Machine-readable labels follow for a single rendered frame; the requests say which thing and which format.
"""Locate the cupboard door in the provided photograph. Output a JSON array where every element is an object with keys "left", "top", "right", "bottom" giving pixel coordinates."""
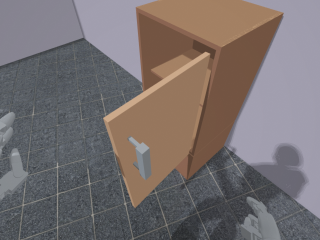
[{"left": 103, "top": 52, "right": 211, "bottom": 208}]

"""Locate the right robot hand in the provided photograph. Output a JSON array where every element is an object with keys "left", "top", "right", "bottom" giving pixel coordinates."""
[{"left": 241, "top": 196, "right": 281, "bottom": 240}]

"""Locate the left robot hand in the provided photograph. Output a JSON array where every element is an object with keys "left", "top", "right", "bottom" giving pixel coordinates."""
[{"left": 0, "top": 112, "right": 28, "bottom": 201}]

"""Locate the handle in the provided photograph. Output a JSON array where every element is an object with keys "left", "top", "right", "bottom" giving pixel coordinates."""
[{"left": 127, "top": 136, "right": 152, "bottom": 180}]

